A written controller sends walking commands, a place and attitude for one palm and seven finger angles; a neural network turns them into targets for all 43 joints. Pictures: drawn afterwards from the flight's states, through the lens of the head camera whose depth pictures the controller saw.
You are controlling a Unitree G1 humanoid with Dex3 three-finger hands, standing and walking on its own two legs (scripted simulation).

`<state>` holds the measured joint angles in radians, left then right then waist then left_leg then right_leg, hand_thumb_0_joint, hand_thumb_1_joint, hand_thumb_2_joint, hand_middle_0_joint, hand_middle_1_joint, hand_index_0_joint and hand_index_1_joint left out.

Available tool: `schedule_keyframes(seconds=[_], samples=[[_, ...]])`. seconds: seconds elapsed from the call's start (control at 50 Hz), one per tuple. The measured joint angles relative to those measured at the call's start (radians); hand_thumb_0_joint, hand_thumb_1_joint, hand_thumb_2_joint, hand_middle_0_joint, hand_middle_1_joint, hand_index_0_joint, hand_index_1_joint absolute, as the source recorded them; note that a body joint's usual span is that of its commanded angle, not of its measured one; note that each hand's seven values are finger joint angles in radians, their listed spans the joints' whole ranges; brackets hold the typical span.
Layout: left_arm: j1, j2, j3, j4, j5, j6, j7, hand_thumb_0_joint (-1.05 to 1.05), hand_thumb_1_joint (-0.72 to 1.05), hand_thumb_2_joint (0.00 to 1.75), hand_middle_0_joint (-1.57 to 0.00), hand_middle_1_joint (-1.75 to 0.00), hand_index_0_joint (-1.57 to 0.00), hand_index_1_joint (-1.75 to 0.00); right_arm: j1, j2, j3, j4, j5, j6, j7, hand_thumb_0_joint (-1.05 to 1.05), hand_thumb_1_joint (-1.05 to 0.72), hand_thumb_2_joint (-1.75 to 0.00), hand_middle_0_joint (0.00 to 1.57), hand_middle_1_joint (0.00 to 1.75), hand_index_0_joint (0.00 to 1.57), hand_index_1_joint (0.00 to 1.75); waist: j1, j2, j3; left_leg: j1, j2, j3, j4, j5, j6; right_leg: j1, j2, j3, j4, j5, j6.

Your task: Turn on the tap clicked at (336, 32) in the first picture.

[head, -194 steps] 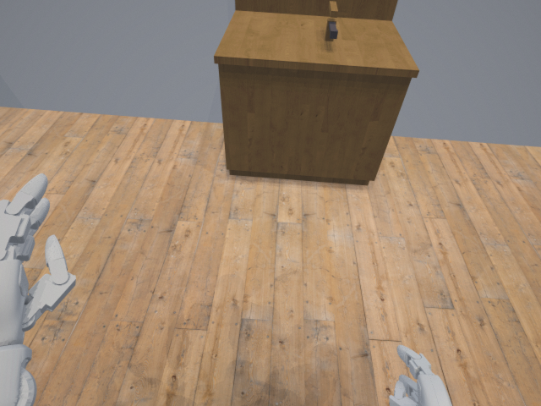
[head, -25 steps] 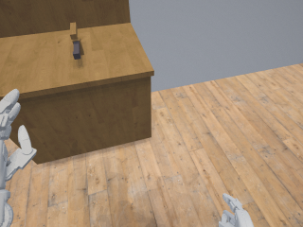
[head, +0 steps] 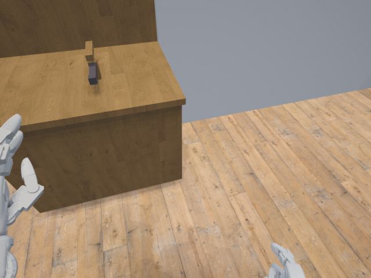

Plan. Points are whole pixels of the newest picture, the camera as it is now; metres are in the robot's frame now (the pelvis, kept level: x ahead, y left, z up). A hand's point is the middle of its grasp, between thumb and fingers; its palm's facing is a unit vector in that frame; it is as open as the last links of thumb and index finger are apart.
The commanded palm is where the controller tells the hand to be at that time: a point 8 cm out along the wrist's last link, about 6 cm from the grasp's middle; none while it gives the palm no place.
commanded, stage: take the last steps up to it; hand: left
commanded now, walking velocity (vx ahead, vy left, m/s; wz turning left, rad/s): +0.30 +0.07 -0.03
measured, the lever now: (92, 79) +0.79 +0.40 +0.01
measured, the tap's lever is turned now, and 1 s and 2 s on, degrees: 0 0 0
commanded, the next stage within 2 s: come to a stop and stand still in 1.36 s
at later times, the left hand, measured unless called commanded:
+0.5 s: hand (68, 136) +0.33 +0.24 +0.17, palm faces +0.41 -0.82 -0.40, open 7.4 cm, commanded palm +0.26 +0.28 +0.18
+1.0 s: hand (97, 102) +0.43 +0.22 +0.17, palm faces +0.37 -0.83 -0.42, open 7.4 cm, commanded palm +0.38 +0.27 +0.18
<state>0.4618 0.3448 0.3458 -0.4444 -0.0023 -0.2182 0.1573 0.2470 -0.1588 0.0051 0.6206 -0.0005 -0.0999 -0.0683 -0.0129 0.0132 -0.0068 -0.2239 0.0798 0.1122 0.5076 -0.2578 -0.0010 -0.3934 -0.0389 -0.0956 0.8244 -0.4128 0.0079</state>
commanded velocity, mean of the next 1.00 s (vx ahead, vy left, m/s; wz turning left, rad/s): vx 0.29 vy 0.08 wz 0.00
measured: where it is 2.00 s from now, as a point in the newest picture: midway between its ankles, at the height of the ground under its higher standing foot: (186, 269)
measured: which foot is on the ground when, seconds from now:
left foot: down 0.00-0.08, up 0.10-0.38, down 0.40-0.70, up 0.72-1.00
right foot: up 0.00-0.06, down 0.08-0.42, up 0.44-0.66, down 0.68-1.00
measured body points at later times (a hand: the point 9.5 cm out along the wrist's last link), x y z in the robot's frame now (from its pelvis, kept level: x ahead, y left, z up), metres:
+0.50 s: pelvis +0.10 +0.01 -0.01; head +0.12 +0.01 +0.44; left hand +0.30 +0.29 +0.19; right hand +0.26 -0.25 -0.09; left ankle +0.13 +0.12 -0.74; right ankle +0.05 -0.10 -0.69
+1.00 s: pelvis +0.22 +0.00 +0.00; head +0.25 +0.00 +0.45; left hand +0.41 +0.27 +0.20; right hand +0.37 -0.26 -0.09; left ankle +0.28 +0.13 -0.72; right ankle +0.18 -0.10 -0.74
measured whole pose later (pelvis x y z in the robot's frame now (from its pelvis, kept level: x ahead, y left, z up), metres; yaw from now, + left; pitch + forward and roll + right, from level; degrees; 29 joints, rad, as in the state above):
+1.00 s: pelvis +0.22 +0.00 +0.00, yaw -1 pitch +0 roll +1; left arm 0.49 0.35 0.35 -0.54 -0.01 -0.24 0.16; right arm 0.21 -0.24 -0.04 0.60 0.00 -0.07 -0.06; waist 0.00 -0.03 0.07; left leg -0.39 0.07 0.13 0.62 -0.25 0.00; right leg -0.19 -0.07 -0.14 0.53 -0.34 -0.01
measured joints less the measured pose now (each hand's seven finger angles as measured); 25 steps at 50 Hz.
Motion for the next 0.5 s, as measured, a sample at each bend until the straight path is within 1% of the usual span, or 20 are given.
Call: schedule_keyframes(seconds=[0.06, 0.08, 0.1, 0.12, 0.14, 0.18, 0.2, 0.22, 0.24, 0.28, 0.34, 0.38, 0.4, 0.42, 0.44, 0.46, 0.5], samples=[[0.011, 0.014, 0.002, -0.017, 0.001, -0.006, 0.001, 0.01, 0.89, 0.9, -0.21, -0.3, -0.2, -0.3, 0.002, 0.012, 0.015, -0.007, -0.001, -0.007, 0.004, 0.01, -0.91, -0.89, 0.21, 0.3, 0.2, 0.3, 0.011, 0.017, 0.007, -0.011, 0.018, -0.003, 0.051, -0.038, -0.021, 0.077, 0.0, -0.031, -0.195, 0.033, 0.003], [0.005, 0.021, 0.004, -0.016, 0.003, -0.009, 0.001, 0.01, 0.89, 0.9, -0.21, -0.3, -0.2, -0.3, 0.001, 0.012, 0.017, -0.01, 0.0, -0.005, 0.005, 0.01, -0.9, -0.89, 0.21, 0.3, 0.2, 0.3, 0.014, 0.022, 0.01, -0.029, 0.025, -0.007, 0.097, -0.067, -0.02, 0.094, 0.004, -0.033, -0.24, 0.08, -0.011], [-0.009, 0.021, 0.002, -0.011, 0.006, -0.011, 0.0, 0.01, 0.89, 0.9, -0.21, -0.3, -0.2, -0.3, -0.006, 0.008, 0.017, -0.005, 0.0, 0.0, 0.006, 0.01, -0.9, -0.89, 0.21, 0.3, 0.2, 0.3, 0.016, 0.033, 0.018, -0.056, 0.028, -0.018, 0.168, -0.123, -0.01, 0.089, 0.008, -0.04, -0.233, 0.142, -0.031], [-0.028, 0.015, -0.006, -0.001, 0.005, -0.01, -0.003, 0.01, 0.89, 0.9, -0.21, -0.3, -0.21, -0.3, -0.015, 0.0, 0.012, 0.008, 0.001, 0.006, 0.009, 0.01, -0.9, -0.89, 0.21, 0.3, 0.2, 0.3, 0.019, 0.04, 0.026, -0.094, 0.021, -0.038, 0.267, -0.171, -0.005, 0.083, 0.009, -0.046, -0.209, 0.148, -0.045], [-0.046, 0.005, -0.014, 0.008, 0.003, -0.008, -0.006, 0.01, 0.89, 0.9, -0.21, -0.3, -0.21, -0.3, -0.025, -0.01, 0.008, 0.025, 0.001, 0.014, 0.013, 0.01, -0.9, -0.89, 0.21, 0.3, 0.2, 0.3, 0.025, 0.041, 0.033, -0.136, 0.006, -0.056, 0.374, -0.193, -0.006, 0.085, 0.007, -0.048, -0.197, 0.135, -0.052], [-0.059, -0.019, -0.021, 0.017, -0.002, -0.01, -0.011, 0.01, 0.89, 0.9, -0.21, -0.3, -0.21, -0.3, -0.041, -0.029, 0.001, 0.049, 0.001, 0.028, 0.019, 0.01, -0.9, -0.89, 0.21, 0.3, 0.2, 0.3, 0.03, 0.037, 0.043, -0.209, -0.015, -0.07, 0.534, -0.175, -0.011, 0.105, 0.005, -0.044, -0.219, 0.12, -0.056], [-0.054, -0.027, -0.02, 0.016, -0.003, -0.013, -0.012, 0.01, 0.89, 0.9, -0.21, -0.3, -0.21, -0.3, -0.045, -0.038, -0.001, 0.053, 0.001, 0.035, 0.02, 0.01, -0.9, -0.89, 0.21, 0.3, 0.2, 0.3, 0.027, 0.033, 0.047, -0.236, -0.016, -0.067, 0.566, -0.154, -0.015, 0.119, 0.004, -0.042, -0.242, 0.124, -0.054], [-0.044, -0.029, -0.018, 0.012, -0.003, -0.017, -0.012, 0.01, 0.89, 0.9, -0.21, -0.3, -0.21, -0.3, -0.047, -0.044, -0.003, 0.052, 0.001, 0.04, 0.019, 0.02, -0.91, -0.89, 0.21, 0.3, 0.2, 0.3, 0.022, 0.026, 0.05, -0.254, -0.014, -0.061, 0.564, -0.132, -0.017, 0.132, 0.001, -0.04, -0.267, 0.133, -0.048], [-0.032, -0.028, -0.014, 0.005, -0.003, -0.021, -0.012, 0.01, 0.89, 0.9, -0.21, -0.3, -0.21, -0.3, -0.048, -0.049, -0.006, 0.048, 0.001, 0.043, 0.017, 0.02, -0.91, -0.89, 0.21, 0.3, 0.2, 0.3, 0.016, 0.017, 0.053, -0.263, -0.009, -0.053, 0.531, -0.115, -0.016, 0.143, -0.002, -0.039, -0.29, 0.141, -0.045], [-0.008, -0.015, -0.006, -0.018, -0.004, -0.025, -0.011, 0.01, 0.89, 0.9, -0.21, -0.3, -0.21, -0.3, -0.042, -0.055, -0.014, 0.031, -0.001, 0.045, 0.012, 0.02, -0.91, -0.89, 0.21, 0.3, 0.2, 0.3, 0.009, -0.006, 0.059, -0.252, -0.001, -0.033, 0.403, -0.087, -0.011, 0.161, -0.01, -0.034, -0.319, 0.146, -0.042], [0.019, 0.003, 0.002, -0.066, -0.007, -0.024, -0.003, 0.01, 0.89, 0.9, -0.21, -0.3, -0.21, -0.3, -0.026, -0.069, -0.028, 0.002, -0.004, 0.037, 0.007, 0.02, -0.91, -0.89, 0.21, 0.3, 0.2, 0.3, 0.011, -0.032, 0.067, -0.192, 0.0, -0.005, 0.2, -0.04, -0.002, 0.181, -0.019, -0.024, -0.322, 0.128, -0.03], [0.026, 0.01, 0.002, -0.094, -0.009, -0.024, 0.004, 0.01, 0.89, 0.9, -0.21, -0.3, -0.21, -0.3, -0.014, -0.083, -0.038, -0.015, -0.004, 0.03, 0.002, 0.02, -0.91, -0.89, 0.21, 0.3, 0.2, 0.3, 0.012, -0.034, 0.067, -0.128, -0.006, 0.013, 0.076, -0.002, 0.002, 0.191, -0.021, -0.02, -0.292, 0.095, -0.018], [0.026, 0.014, 0.005, -0.106, -0.01, -0.026, 0.007, 0.01, 0.89, 0.9, -0.21, -0.3, -0.21, -0.3, -0.009, -0.092, -0.044, -0.025, -0.003, 0.027, -0.001, 0.02, -0.91, -0.89, 0.2, 0.3, 0.2, 0.3, 0.013, -0.028, 0.064, -0.095, -0.007, 0.017, 0.025, 0.017, 0.009, 0.187, -0.019, -0.018, -0.26, 0.069, -0.01], [0.016, 0.023, 0.012, -0.109, -0.011, -0.029, 0.009, 0.01, 0.89, 0.9, -0.21, -0.3, -0.21, -0.3, -0.012, -0.089, -0.05, -0.028, -0.001, 0.025, -0.005, 0.02, -0.91, -0.89, 0.2, 0.3, 0.2, 0.3, 0.014, -0.039, 0.066, -0.088, -0.014, 0.024, 0.024, 0.063, 0.012, 0.177, -0.029, -0.008, -0.213, 0.038, -0.007], [-0.001, 0.031, 0.02, -0.098, -0.014, -0.032, 0.011, 0.01, 0.89, 0.9, -0.21, -0.3, -0.21, -0.3, -0.021, -0.081, -0.054, -0.027, 0.003, 0.026, -0.008, 0.02, -0.91, -0.89, 0.2, 0.3, 0.2, 0.3, 0.016, -0.054, 0.069, -0.089, -0.022, 0.035, 0.052, 0.055, 0.014, 0.155, -0.036, 0.012, -0.137, -0.015, -0.007], [-0.018, 0.036, 0.027, -0.078, -0.014, -0.035, 0.011, 0.01, 0.89, 0.9, -0.21, -0.3, -0.21, -0.3, -0.03, -0.07, -0.054, -0.024, 0.003, 0.025, -0.011, 0.02, -0.91, -0.89, 0.2, 0.3, 0.2, 0.3, 0.014, -0.059, 0.067, -0.09, -0.023, 0.04, 0.073, 0.031, 0.014, 0.12, -0.03, 0.029, -0.038, -0.067, -0.008], [-0.04, 0.04, 0.036, -0.039, -0.016, -0.026, 0.008, 0.01, 0.89, 0.9, -0.21, -0.3, -0.21, -0.3, -0.044, -0.045, -0.046, -0.018, 0.004, 0.019, -0.009, 0.02, -0.91, -0.89, 0.2, 0.3, 0.19, 0.3, -0.002, -0.052, 0.058, -0.085, -0.02, 0.034, 0.077, -0.001, 0.016, 0.047, -0.013, 0.041, 0.132, -0.107, -0.006]])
